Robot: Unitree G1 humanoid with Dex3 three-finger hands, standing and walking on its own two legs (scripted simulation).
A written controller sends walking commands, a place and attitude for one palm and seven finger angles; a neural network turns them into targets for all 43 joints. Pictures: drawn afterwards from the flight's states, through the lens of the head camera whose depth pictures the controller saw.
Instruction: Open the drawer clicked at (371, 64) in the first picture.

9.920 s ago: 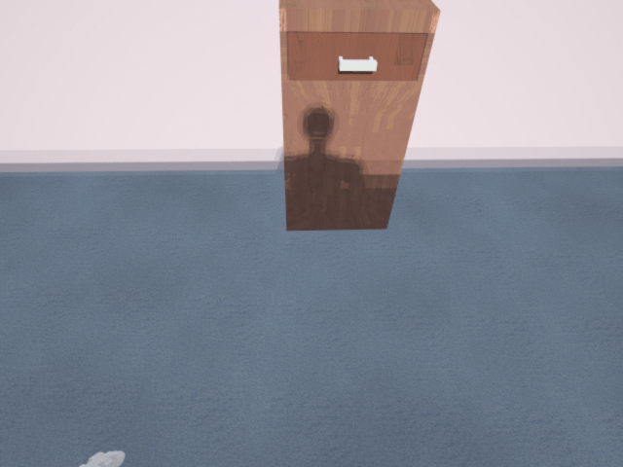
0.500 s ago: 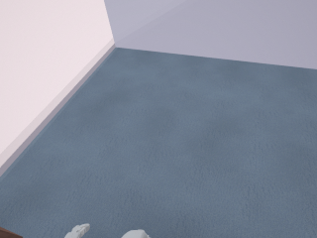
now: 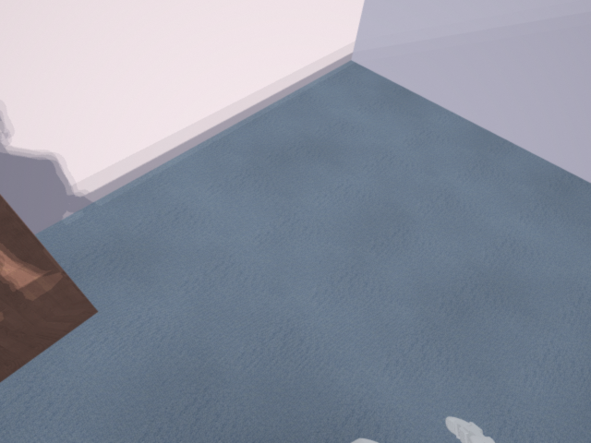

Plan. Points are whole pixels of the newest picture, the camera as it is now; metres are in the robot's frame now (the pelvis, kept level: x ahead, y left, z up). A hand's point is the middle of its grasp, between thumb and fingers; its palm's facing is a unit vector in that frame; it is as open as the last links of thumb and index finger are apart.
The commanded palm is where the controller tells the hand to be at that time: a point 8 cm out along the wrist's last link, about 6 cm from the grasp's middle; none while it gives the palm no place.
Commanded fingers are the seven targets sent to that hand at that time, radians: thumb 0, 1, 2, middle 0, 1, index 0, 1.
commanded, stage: turn to face it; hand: left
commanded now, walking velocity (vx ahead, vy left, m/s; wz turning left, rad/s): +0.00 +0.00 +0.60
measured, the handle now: out of the picture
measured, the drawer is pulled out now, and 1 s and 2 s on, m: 0.00 0.00 0.00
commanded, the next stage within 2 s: take the last steps up to it in 1.42 s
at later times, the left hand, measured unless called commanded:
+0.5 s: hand out of the picture +0.09 +0.18 -0.13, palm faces +0.25 -0.92 -0.29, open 7.4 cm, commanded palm none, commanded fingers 0.00 0.90 0.90 -0.20 -0.30 -0.20 -0.30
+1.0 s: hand out of the picture -0.13 +0.22 -0.18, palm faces +0.59 -0.77 -0.24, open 7.4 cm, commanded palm none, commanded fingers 0.00 0.90 0.90 -0.20 -0.30 -0.20 -0.30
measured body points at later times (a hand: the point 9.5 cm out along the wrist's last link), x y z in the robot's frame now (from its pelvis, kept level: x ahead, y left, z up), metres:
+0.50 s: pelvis +0.01 -0.04 +0.00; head +0.03 -0.06 +0.45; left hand +0.08 +0.23 -0.11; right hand +0.09 -0.29 -0.16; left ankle -0.04 +0.08 -0.67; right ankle +0.04 -0.15 -0.73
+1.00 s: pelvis -0.03 +0.01 +0.00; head -0.03 +0.07 +0.45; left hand -0.16 +0.26 -0.16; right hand +0.20 -0.15 -0.11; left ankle -0.07 +0.08 -0.73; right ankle +0.03 -0.14 -0.65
